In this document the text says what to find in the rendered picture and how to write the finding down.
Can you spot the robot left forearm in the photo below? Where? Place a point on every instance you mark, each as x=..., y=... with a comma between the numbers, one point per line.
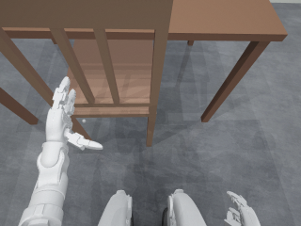
x=45, y=207

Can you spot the right robot hand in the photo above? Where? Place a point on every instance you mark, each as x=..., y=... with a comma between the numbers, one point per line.
x=246, y=215

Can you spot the chair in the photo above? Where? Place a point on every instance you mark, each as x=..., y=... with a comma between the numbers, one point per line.
x=111, y=78

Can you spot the left robot hand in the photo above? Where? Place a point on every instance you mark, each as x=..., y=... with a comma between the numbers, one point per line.
x=59, y=117

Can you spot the robot left shin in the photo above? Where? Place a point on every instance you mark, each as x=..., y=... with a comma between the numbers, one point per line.
x=128, y=222

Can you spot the robot left thigh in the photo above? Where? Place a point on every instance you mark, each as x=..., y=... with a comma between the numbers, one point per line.
x=118, y=209

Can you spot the table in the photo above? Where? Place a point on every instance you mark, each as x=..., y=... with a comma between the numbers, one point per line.
x=216, y=20

